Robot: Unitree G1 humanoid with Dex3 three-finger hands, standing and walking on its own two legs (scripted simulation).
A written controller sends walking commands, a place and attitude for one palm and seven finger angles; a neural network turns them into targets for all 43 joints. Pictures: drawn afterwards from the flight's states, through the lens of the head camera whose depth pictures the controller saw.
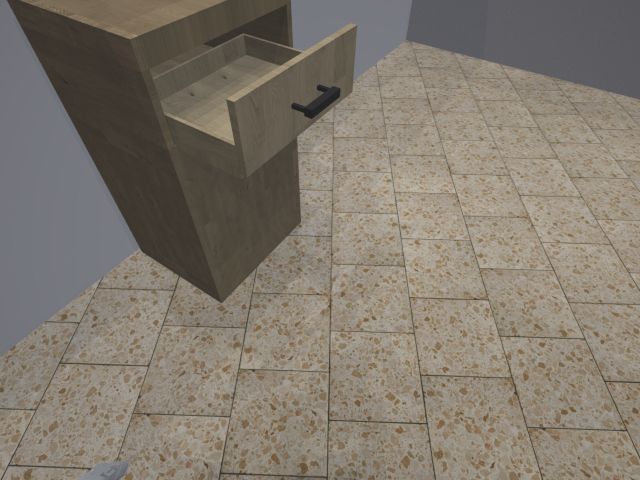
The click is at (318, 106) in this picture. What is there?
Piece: drawer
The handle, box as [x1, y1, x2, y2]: [291, 84, 340, 118]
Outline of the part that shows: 340,88 334,86 329,88 319,84 317,86 317,89 324,92 305,107 293,103 291,104 292,108 302,111 305,116 312,118 339,96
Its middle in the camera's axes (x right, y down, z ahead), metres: -0.01 -0.33 +0.91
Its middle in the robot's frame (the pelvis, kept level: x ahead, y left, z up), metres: +0.90 +0.06 +0.01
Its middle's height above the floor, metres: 0.78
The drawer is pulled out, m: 0.23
